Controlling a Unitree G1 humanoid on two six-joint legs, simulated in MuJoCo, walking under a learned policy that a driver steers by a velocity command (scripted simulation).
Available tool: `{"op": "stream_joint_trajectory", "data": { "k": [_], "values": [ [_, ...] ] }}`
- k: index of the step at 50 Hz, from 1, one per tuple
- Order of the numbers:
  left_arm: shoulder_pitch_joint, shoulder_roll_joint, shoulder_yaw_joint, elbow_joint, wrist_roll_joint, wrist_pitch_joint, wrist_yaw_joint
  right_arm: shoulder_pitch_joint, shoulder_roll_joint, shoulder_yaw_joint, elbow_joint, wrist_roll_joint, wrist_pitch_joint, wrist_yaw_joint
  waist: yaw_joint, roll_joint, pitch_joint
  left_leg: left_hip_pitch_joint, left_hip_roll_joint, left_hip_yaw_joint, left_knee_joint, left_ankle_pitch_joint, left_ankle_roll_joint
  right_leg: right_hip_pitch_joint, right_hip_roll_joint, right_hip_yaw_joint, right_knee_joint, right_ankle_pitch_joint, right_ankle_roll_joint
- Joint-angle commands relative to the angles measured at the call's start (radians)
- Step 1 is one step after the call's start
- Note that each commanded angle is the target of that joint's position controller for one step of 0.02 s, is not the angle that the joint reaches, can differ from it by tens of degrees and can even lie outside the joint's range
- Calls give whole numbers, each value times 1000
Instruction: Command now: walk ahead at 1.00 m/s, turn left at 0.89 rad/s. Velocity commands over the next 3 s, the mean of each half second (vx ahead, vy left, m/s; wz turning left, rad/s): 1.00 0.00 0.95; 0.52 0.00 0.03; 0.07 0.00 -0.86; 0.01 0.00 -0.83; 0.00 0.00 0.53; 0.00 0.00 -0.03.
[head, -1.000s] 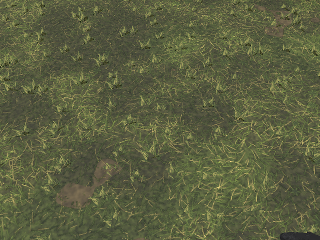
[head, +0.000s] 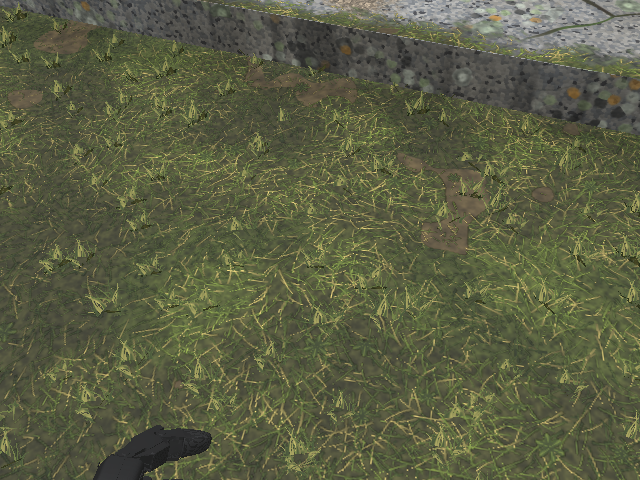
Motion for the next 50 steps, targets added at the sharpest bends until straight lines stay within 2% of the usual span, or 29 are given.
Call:
{"op": "stream_joint_trajectory", "data": {
  "k": [1,4,6,8,10,11,12,13,14,15,16,17,19,21,24,27,29,31,33,34,35,36,37,38,40,43,45,47,50],
  "values": [
    [-16,157,28,-82,-3,25,-7,-88,-154,-32,-113,7,-65,-4,86,-98,124,-218,261,-438,-400,32,146,-23,-49,-96,-280,110,43],
    [-152,105,7,-134,-39,21,-15,-46,-154,-44,-107,24,-64,7,-3,-17,90,-154,199,-355,-355,252,72,73,-12,-141,-596,345,40],
    [-176,110,9,-147,-51,16,-12,-19,-171,-56,-107,24,-59,14,-43,28,44,-38,216,-369,-309,400,45,103,31,-154,-701,408,26],
    [-156,138,21,-148,-51,8,-5,-30,-179,-63,-115,20,-56,9,-34,55,10,46,235,-390,-234,493,11,175,57,-135,-805,391,11],
    [21,223,60,-99,-53,-2,13,-69,-222,-73,-130,11,-61,7,59,54,-118,106,233,-390,-6,722,-36,392,102,-123,-828,255,-14],
    [227,267,84,-52,-52,-7,27,-136,-246,-78,-146,10,-66,12,190,44,-218,25,201,-366,219,701,-59,618,69,-110,-813,197,-30],
    [473,343,119,-9,-30,-11,49,-187,-165,-56,-181,8,-80,11,295,-33,-352,-131,157,-300,534,447,-66,868,-106,46,-790,-105,-57],
    [458,415,133,-7,21,-9,46,-71,16,-7,-235,56,-80,7,176,-360,-471,-442,63,-189,835,-279,-99,1083,-424,596,-978,-398,-145],
    [350,373,144,-14,-4,5,40,-109,-58,3,-242,35,-62,1,152,-338,-400,-578,151,-132,925,-169,-82,974,-411,781,-1094,-607,-181],
    [261,266,123,-26,-15,10,36,-209,-115,-10,-235,8,-46,4,156,-190,-226,-603,211,-97,898,-61,-85,816,-344,573,-1088,-528,-161],
    [243,213,111,-5,-18,13,29,-252,-119,-12,-239,-6,-37,18,145,-85,-135,-579,248,-80,847,-11,-92,698,-293,389,-1072,-310,-146],
    [276,193,105,28,-17,12,28,-294,-104,-10,-250,-17,-28,35,141,-61,-85,-558,276,-81,820,-4,-98,623,-250,253,-1077,-141,-127],
    [342,142,92,100,-32,-5,18,-320,-41,8,-289,-22,-1,61,107,-111,-28,-567,314,-76,808,1,-105,550,-218,102,-1097,26,-101],
    [346,139,92,126,-49,-24,4,-369,-21,23,-334,-21,18,71,82,-104,0,-613,330,-59,802,41,-109,522,-221,-12,-1129,185,-95],
    [302,167,97,140,-46,-44,1,-456,-36,36,-395,-18,23,83,45,-104,55,-582,336,-24,665,197,-115,435,-189,-200,-1195,353,-80],
    [357,198,102,176,-44,-47,6,-574,-41,47,-422,-18,23,103,72,-44,129,-499,300,105,411,274,-85,450,-136,-355,-1241,528,-51],
    [421,222,103,197,-42,-40,14,-604,-18,59,-417,-24,11,107,83,-36,135,-364,225,182,272,261,-49,485,-129,-402,-1179,959,-35],
    [445,289,110,210,-50,-24,31,-451,-30,55,-353,-43,-9,92,1,-88,41,-113,123,177,185,210,-33,504,-157,-376,-965,1325,-47],
    [395,310,105,204,-72,-12,34,-105,-88,24,-217,-55,-27,56,-162,-113,-102,293,154,40,-18,381,10,395,-151,-370,-527,1197,-75],
    [449,219,93,188,-68,-4,21,-112,-174,3,-192,-63,-28,32,-78,50,-183,525,366,-127,66,762,24,184,-6,-372,-133,109,-62],
    [625,135,72,174,-119,10,36,-94,-227,-8,-243,-58,-39,22,-8,139,-498,819,734,-492,259,1532,160,13,86,-103,270,-366,-63],
    [511,212,85,150,-135,16,49,-61,-219,-30,-256,-16,-27,1,-89,29,-603,757,730,-473,133,1393,191,-37,101,25,323,-225,-61],
    [443,213,85,135,-124,17,45,-166,-173,-16,-247,1,-29,-8,-28,7,-416,553,674,-389,21,1117,159,-76,44,-30,216,-124,-50],
    [421,195,83,148,-93,22,36,-235,-95,7,-228,2,-36,-9,35,-36,-230,350,618,-305,-59,947,107,-62,1,-64,79,-95,-43],
    [456,153,87,188,-55,68,21,-261,-29,30,-212,9,-50,-15,91,-26,-70,51,560,-136,-169,922,55,86,-14,-92,-36,-83,-19],
    [454,101,101,172,-56,102,7,-291,-50,18,-196,4,-72,-13,145,22,-75,-47,518,12,-225,898,41,120,-2,-131,-120,2,-17],
    [405,77,102,145,-58,102,2,-337,-21,24,-197,6,-72,-16,162,70,-64,-45,474,117,-225,845,4,87,-15,-152,-255,126,-29],
    [347,61,98,125,-57,99,-9,-354,1,28,-197,10,-69,-22,146,113,-60,-43,431,209,-211,732,-31,127,-8,-191,-436,282,-46],
    [281,72,102,94,-44,106,-30,-305,-27,13,-186,13,-58,-28,107,105,-64,26,471,238,-149,630,-53,158,11,-230,-586,338,-68]
  ]
}}
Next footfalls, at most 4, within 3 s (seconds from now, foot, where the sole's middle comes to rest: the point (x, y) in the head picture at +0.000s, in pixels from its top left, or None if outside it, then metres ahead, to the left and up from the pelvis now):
0.24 right None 0.44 -0.19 -0.76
0.68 left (241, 394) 0.73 0.18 -0.76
1.12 right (277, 307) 0.96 0.09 -0.76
1.64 left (211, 320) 0.93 0.26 -0.76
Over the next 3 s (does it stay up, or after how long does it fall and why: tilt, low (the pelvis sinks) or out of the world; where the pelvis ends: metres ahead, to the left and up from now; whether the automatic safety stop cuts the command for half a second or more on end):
stays up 0.88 0.18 0.01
